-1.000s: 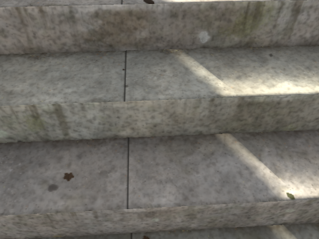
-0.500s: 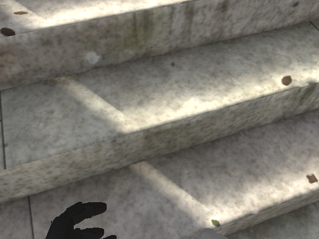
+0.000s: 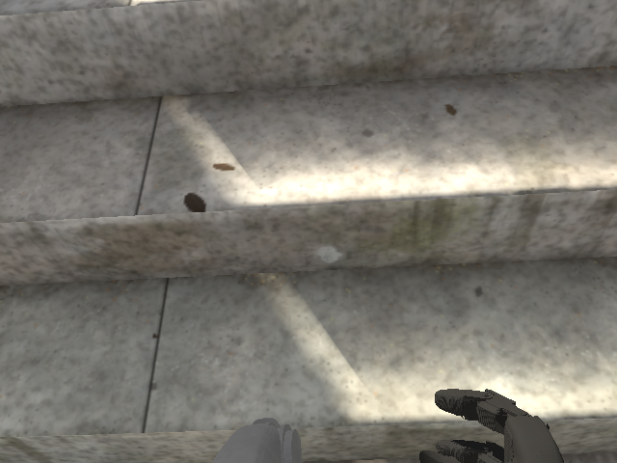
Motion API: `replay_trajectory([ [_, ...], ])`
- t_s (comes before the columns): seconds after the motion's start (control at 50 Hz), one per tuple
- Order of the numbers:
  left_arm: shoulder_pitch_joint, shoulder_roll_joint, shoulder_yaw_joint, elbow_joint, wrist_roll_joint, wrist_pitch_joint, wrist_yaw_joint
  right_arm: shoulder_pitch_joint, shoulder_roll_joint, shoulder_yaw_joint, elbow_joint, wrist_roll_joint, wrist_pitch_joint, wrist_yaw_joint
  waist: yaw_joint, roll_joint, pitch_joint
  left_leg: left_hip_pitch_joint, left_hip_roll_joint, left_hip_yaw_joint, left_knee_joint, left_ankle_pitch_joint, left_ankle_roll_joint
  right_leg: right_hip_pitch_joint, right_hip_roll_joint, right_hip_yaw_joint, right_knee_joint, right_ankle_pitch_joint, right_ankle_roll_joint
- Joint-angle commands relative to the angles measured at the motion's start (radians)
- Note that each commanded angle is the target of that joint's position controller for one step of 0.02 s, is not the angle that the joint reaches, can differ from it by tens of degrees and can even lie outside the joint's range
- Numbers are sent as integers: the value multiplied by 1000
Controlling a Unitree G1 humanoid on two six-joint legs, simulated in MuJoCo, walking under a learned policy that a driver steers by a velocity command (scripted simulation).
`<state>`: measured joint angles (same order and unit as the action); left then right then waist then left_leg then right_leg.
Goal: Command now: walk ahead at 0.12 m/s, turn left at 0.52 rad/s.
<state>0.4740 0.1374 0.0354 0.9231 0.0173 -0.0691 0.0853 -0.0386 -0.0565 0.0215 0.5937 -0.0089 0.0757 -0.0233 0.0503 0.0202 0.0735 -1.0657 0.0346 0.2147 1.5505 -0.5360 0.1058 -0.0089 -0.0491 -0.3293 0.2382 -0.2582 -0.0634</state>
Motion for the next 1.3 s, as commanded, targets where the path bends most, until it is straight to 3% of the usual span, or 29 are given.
replay_trajectory([
  [0.02, 38, 221, 34, -90, -21, -2, 4, 78, -52, -10, -20, 16, -3, 0, -56, -202, -244, 391, -140, 119, -245, -202, 69, 92, -272, 39, 196, 1685, -81],
  [0.06, -40, 265, 37, -131, -24, -1, -42, 283, -148, -51, 41, 17, -14, -15, -152, -223, -315, 759, -162, -92, -401, -143, 144, -194, -228, 40, 541, 1538, -71],
  [0.08, -115, 280, 41, -200, -4, 1, -61, 348, -229, -93, 42, 3, 6, -24, -197, -79, -318, 854, -104, -356, -622, -385, 204, -408, -139, 50, 789, 1090, -47],
  [0.1, -273, 230, 41, -305, 12, -7, -96, 281, -320, -131, -10, -14, 11, -31, -235, 213, -321, 819, 106, -960, -1017, -619, 348, -663, 100, 142, 1360, 83, 8],
  [0.12, -380, 123, 18, -392, 57, -16, -111, 177, -326, -130, -48, -42, -4, -20, -169, 84, -308, 688, 148, -1185, -1204, -648, 313, -771, 100, 438, 1675, 46, 25],
  [0.16, -318, 45, -2, -433, 54, 2, -95, 176, -237, -104, 43, -46, -41, -37, -34, -67, -36, 403, 162, -1000, -1123, -531, 188, -861, 56, 436, 1686, 114, 24],
  [0.2, -224, -27, -33, -415, 53, 11, -63, 180, -142, -71, 119, -53, -84, -26, 40, -34, 26, 353, 68, -776, -1043, -334, 135, -953, 57, 427, 1795, 67, 11],
  [0.24, -229, -47, -47, -415, 46, 31, -50, 226, -152, -69, 171, -26, -107, -5, 48, 5, 14, 414, 19, -618, -1031, -101, 121, -1012, 20, 405, 1788, 131, 18],
  [0.32, -332, 4, -41, -414, 46, 49, -39, 247, -214, -88, 150, -6, -152, -9, 0, -70, -25, 480, -3, -551, -1006, 216, 142, -998, -22, 334, 1566, 252, 53],
  [0.36, -309, 9, -30, -374, 34, 39, -41, 279, -213, -95, 139, -17, -154, -28, -29, -11, -126, 621, 17, -565, -966, 536, 154, -986, -1, 303, 1647, 271, 49],
  [0.44, -438, -9, -28, -399, 22, 41, -52, 401, -241, -122, 137, -18, -153, -57, -126, 88, -151, 922, 87, -659, -1001, 693, 199, -1166, 23, 302, 1726, 154, 48],
  [0.54, -667, 0, -41, -498, 38, 45, -56, 546, -263, -137, 162, -32, -182, -70, -208, 74, -82, 1288, 228, -777, -1097, 793, 230, -1551, -5, 420, 1935, -263, 54],
  [0.62, -789, -31, -64, -595, 40, 56, -59, 600, -254, -128, 239, -18, -197, -66, -220, 89, -25, 1280, 238, -678, -1169, 760, 158, -1666, -19, 471, 1981, -548, 3],
  [0.66, -850, -58, -93, -688, 28, 71, -59, 567, -268, -123, 258, -15, -166, -68, -188, 80, -11, 1138, 180, -588, -1291, 641, 111, -1517, -53, 420, 1737, -555, -8],
  [0.68, -739, -78, -118, -682, 14, 88, -79, 466, -284, -119, 221, 19, -149, -69, -106, 25, -93, 922, 151, -483, -1426, 711, 86, -1061, -75, 375, 1366, -429, -49],
  [0.7, -670, -61, -109, -660, -5, 105, -81, 384, -325, -124, 194, 34, -136, -58, -59, 47, -131, 676, 126, -431, -1518, 692, 69, -652, -37, 293, 1181, -374, -70],
  [0.72, -406, 6, -61, -539, -30, 110, -65, 315, -389, -134, 165, 41, -145, -40, 21, 117, -278, 662, 112, -348, -1398, 1230, 53, -310, 37, 239, 1188, -332, -69],
  [0.74, -131, 70, -19, -434, -44, 106, -54, 300, -445, -147, 184, 53, -158, -16, 146, 99, -410, 723, 103, -311, -1200, 1494, 8, -92, 82, 221, 1075, -162, -60],
  [0.76, -14, 141, 17, -362, -26, 93, -47, 332, -418, -147, 209, 70, -176, 15, 184, -4, -464, 789, 67, -334, -932, 1387, -27, -26, 111, 296, 849, -112, -52],
  [0.78, 13, 272, 42, -331, 19, 97, -17, 276, -318, -133, 148, 90, -169, 53, 179, -496, -450, 543, -149, -345, -496, 508, -118, 5, -176, 828, 467, 302, -168],
  [0.8, -132, 239, 39, -374, -12, 110, -4, 376, -223, -116, 151, 9, -158, 60, 90, -457, -523, 581, -251, -561, -51, 164, -131, -170, -276, 1190, 266, 366, -210],
  [0.84, -413, 142, 19, -366, -37, 108, -26, 416, -181, -106, 123, -35, -125, 58, -101, -290, -274, 410, -159, -496, 102, 291, -119, -408, -206, 1045, 319, -283, -155],
  [0.88, -456, 6, -14, -302, -28, 90, -27, 400, -143, -87, 137, -63, -96, 31, -138, -133, -97, 392, -125, -427, 104, 448, -102, -614, -131, 766, 468, -333, -95],
  [0.96, -366, 51, 16, -191, -7, 24, -46, 373, -106, -68, 108, -47, -84, -12, -137, -91, -45, 248, -157, -401, 357, 430, -72, -661, -156, 684, 397, -129, -132],
  [1.08, -229, 66, 41, -101, -7, -10, -35, 265, -101, -60, 57, -54, -81, -11, -97, -48, -104, 95, -64, -343, 169, 530, -98, -425, -160, 609, 323, -41, -151],
  [1.16, -176, 98, 47, -111, 8, 15, 15, 196, -80, -39, 34, -10, -63, 18, -43, -110, -118, 256, 54, -214, -414, 270, -122, -299, -155, 602, 151, -104, -159],
  [1.2, -184, 110, 55, -116, 27, 18, -2, 303, -78, -44, 116, 30, -61, 22, -25, -169, -171, 613, 22, -134, -612, 160, -70, -398, -148, 510, 111, -1, -147],
  [1.26, -150, 78, 44, -80, 3, 20, -39, 434, -40, -49, 178, 8, -81, -3, -60, -123, -122, 825, -48, -71, -977, 256, -40, -370, -121, 450, 179, 127, -109],
  [1.3, -80, 37, 42, -59, 6, 34, -48, 455, -64, -49, 176, -11, -123, -9, -49, 50, -100, 922, 102, -312, -1164, 416, -56, -398, -59, 398, 398, -52, -40],
])
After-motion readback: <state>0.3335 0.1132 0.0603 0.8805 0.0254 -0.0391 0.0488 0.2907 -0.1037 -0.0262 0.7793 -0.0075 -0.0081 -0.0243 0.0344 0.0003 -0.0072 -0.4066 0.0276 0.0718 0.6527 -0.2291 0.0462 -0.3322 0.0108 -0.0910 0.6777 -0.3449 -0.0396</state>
